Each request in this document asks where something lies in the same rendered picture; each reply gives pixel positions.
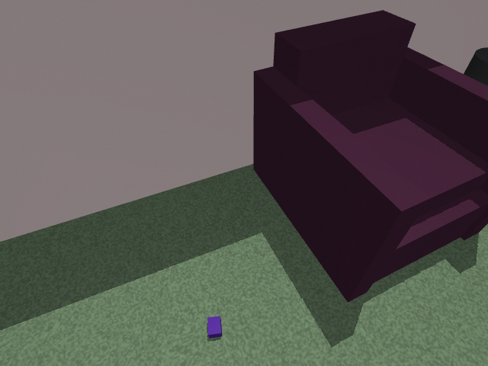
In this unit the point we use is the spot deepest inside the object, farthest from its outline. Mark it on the armchair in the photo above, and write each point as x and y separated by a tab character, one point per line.
377	154

